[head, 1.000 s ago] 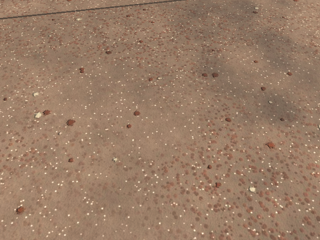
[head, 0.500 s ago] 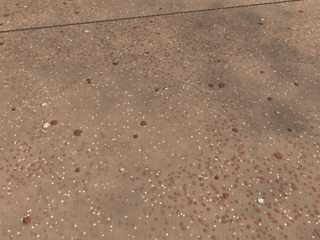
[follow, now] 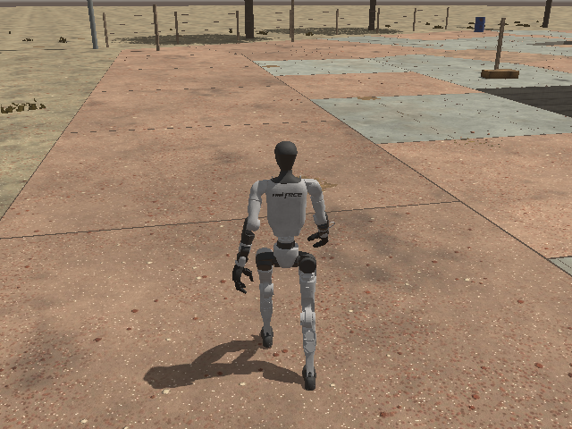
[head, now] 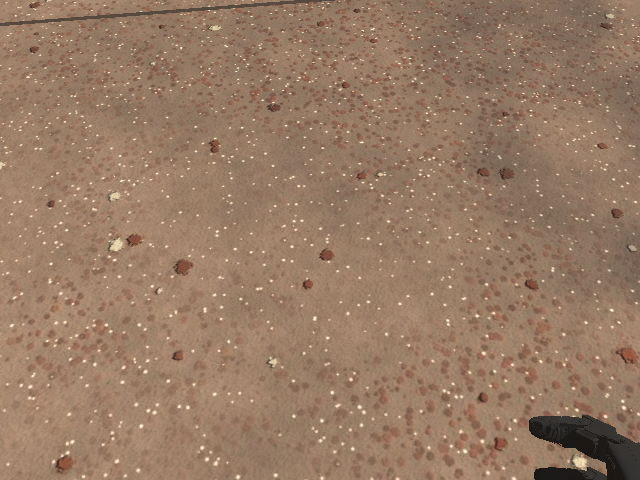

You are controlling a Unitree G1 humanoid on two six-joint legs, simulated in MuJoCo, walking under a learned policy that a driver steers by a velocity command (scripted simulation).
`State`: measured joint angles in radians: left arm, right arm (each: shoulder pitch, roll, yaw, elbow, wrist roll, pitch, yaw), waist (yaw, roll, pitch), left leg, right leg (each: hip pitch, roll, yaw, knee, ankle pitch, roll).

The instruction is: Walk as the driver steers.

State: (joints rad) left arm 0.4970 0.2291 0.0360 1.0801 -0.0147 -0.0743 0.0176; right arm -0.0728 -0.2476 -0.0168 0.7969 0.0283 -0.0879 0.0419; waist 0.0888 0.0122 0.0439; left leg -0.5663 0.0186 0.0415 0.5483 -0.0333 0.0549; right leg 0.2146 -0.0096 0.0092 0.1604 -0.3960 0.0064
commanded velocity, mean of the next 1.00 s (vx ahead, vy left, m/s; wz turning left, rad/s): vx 0.30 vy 0.00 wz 0.00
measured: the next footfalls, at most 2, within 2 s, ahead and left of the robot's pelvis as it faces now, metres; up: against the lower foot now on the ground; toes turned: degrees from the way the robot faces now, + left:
left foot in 0.04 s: +0.21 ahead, +0.11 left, +0.00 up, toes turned +2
right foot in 0.50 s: +0.42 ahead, -0.10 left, +0.00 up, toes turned +0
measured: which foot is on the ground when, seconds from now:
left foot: up 0.00-0.02, down 0.04-0.52, up 0.54-0.82, down 0.84-1.00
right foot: down 0.00-0.04, up 0.06-0.48, down 0.50-0.84, up 0.86-1.00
